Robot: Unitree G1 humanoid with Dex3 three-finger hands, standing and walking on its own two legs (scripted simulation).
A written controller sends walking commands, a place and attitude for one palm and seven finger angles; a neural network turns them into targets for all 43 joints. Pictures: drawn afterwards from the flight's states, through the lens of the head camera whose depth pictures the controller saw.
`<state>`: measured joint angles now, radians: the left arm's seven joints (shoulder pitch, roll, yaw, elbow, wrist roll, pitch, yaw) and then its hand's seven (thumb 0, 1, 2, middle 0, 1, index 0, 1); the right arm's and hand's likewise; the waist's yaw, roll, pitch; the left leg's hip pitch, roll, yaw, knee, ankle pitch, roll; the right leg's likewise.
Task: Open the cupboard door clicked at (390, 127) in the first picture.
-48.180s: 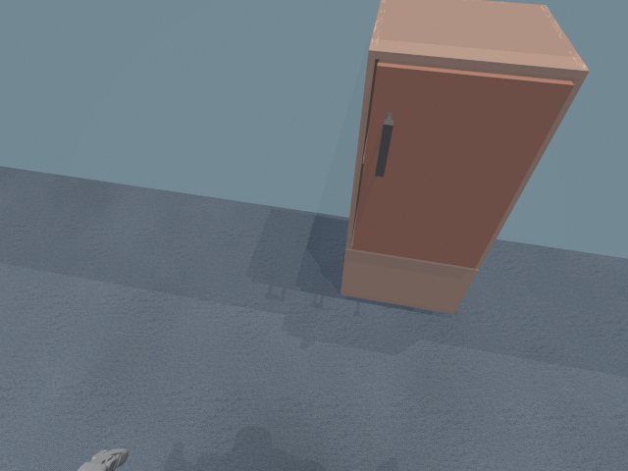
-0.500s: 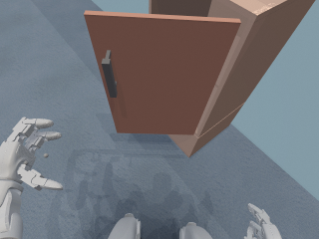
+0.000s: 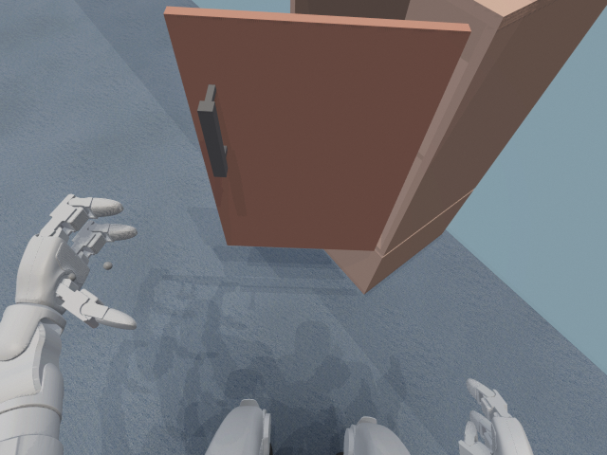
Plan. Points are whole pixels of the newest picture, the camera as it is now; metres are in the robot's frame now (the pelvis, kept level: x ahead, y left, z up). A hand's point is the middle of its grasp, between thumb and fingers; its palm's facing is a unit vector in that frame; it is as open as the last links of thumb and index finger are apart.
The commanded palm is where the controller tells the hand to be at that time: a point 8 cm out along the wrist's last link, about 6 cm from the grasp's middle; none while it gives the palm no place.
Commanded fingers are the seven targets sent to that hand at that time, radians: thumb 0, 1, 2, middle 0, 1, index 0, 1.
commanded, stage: move the hooked fingers beside the handle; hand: left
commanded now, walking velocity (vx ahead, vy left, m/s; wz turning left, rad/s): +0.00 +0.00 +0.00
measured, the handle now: (216, 133) +0.57 +0.17 +0.04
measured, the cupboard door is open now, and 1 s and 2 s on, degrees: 51 51 51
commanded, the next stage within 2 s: none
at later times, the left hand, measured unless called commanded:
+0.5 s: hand (136, 216) +0.40 +0.25 +0.04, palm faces +0.00 -1.00 -0.03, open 14.0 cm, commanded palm +0.38 +0.30 +0.05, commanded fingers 0.00 -0.50 0.30 -0.30 -1.20 -0.30 -1.20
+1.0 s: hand (154, 183) +0.45 +0.24 +0.04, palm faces +0.02 -1.00 -0.01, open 14.0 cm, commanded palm +0.44 +0.28 +0.04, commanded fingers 0.00 -0.50 0.30 -0.30 -1.20 -0.30 -1.20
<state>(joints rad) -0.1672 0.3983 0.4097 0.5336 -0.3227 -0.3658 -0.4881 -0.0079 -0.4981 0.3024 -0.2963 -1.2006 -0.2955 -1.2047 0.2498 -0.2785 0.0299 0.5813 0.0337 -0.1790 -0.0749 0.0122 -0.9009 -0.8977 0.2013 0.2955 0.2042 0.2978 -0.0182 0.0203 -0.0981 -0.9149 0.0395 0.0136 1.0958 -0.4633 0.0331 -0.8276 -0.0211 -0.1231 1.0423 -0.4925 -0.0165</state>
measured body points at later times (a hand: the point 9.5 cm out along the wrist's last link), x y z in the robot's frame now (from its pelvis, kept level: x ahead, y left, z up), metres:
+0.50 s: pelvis +0.01 +0.00 +0.00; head +0.11 +0.02 +0.43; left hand +0.39 +0.30 +0.05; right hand +0.10 -0.27 -0.10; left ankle +0.04 +0.10 -0.66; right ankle +0.01 -0.12 -0.66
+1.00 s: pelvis +0.00 +0.00 -0.01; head +0.12 +0.02 +0.42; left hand +0.45 +0.29 +0.05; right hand +0.04 -0.27 -0.12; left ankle +0.04 +0.10 -0.66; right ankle +0.01 -0.12 -0.66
